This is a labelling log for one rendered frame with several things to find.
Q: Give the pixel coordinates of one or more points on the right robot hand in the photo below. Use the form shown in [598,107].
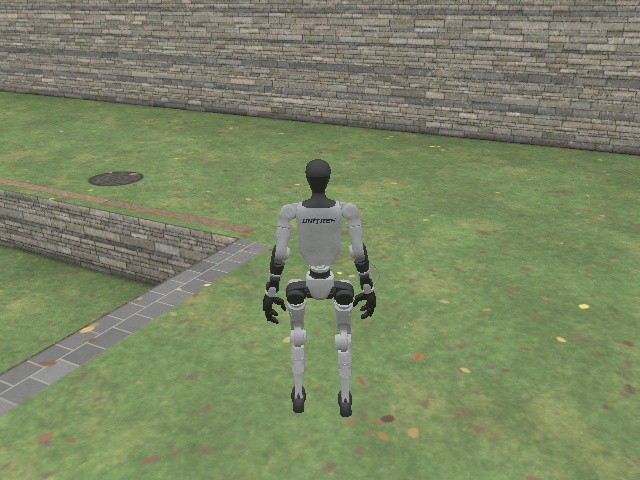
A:
[370,304]

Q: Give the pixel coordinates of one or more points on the right robot upper arm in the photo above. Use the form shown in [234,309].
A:
[350,212]

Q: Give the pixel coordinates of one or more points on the left robot forearm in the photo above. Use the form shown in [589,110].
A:
[275,274]

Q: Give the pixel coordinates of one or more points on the left robot hand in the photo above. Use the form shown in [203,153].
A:
[267,307]

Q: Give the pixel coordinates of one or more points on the left robot foot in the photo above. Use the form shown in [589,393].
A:
[298,404]

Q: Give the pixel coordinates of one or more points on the robot torso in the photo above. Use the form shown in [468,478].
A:
[319,239]

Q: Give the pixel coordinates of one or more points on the right robot forearm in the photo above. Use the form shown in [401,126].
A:
[364,274]

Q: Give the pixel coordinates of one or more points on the left robot upper arm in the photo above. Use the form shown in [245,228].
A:
[287,213]

